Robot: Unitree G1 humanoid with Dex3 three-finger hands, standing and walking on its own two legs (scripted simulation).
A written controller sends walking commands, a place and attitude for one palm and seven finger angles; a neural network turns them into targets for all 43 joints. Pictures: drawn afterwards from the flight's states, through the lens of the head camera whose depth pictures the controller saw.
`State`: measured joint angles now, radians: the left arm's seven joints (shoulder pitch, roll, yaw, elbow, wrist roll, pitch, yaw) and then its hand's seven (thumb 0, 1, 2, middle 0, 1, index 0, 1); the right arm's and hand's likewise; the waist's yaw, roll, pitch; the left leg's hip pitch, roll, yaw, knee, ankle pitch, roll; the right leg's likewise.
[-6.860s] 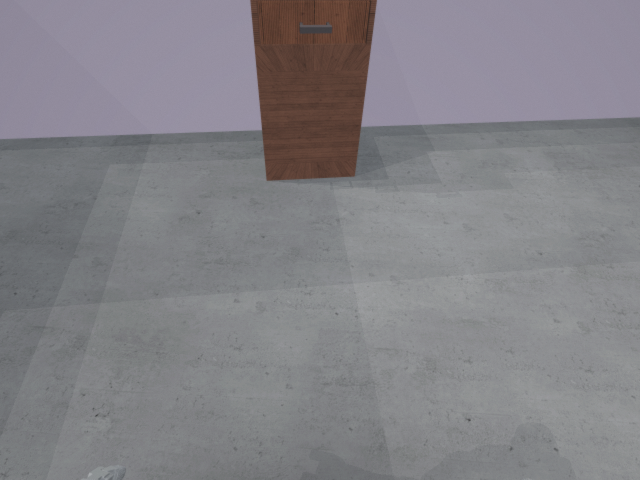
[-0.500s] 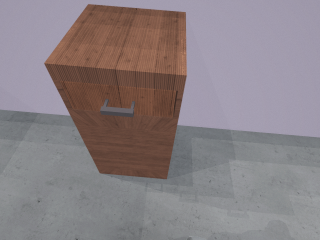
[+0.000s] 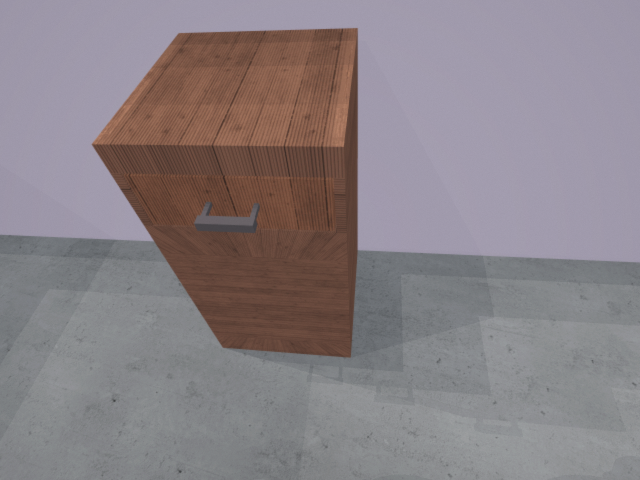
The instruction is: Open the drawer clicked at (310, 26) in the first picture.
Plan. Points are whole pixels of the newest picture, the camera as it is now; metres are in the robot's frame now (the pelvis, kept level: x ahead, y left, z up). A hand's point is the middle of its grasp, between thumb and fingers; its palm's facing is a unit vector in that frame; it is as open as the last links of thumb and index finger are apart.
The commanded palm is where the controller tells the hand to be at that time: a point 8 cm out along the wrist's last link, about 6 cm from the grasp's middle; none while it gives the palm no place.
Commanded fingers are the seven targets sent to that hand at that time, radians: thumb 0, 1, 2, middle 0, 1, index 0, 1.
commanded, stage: come to a stop and stand still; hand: left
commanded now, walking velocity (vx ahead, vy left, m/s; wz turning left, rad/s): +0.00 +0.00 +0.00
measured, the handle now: (228, 215) +0.56 +0.23 -0.06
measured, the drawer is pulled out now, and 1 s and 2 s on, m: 0.00 0.00 0.00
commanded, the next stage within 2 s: look again from close up in 1.06 s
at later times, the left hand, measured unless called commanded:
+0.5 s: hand out of the picture -0.02 +0.22 -0.18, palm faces +0.04 -0.99 -0.17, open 7.4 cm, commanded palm none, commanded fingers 0.00 0.90 0.90 -0.20 -0.30 -0.20 -0.30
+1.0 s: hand out of the picture +0.03 +0.21 -0.19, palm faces +0.03 -0.98 -0.19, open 7.3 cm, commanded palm none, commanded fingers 0.00 0.90 0.90 -0.20 -0.30 -0.20 -0.30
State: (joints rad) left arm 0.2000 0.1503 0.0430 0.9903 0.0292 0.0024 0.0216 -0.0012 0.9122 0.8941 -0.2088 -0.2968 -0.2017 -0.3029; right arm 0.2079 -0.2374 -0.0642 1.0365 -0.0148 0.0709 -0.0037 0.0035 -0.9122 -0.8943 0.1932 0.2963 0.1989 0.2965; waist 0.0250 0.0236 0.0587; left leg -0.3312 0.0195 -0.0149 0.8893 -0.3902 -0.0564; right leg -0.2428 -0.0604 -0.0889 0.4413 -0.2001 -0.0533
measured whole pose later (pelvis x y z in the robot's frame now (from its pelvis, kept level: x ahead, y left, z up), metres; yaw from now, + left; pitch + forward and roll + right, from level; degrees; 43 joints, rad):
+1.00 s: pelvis +0.03 +0.04 -0.01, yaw -1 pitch +0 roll -1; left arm 0.26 0.15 0.01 1.15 0.01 0.00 0.04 0.01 0.93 0.89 -0.20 -0.30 -0.20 -0.30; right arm 0.31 -0.12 0.01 1.15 -0.01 -0.02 -0.05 0.00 -0.91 -0.89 0.20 0.30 0.20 0.30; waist 0.00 0.01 0.03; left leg -0.06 0.03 0.02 0.40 -0.34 -0.02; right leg -0.20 -0.03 -0.07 0.45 -0.24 0.01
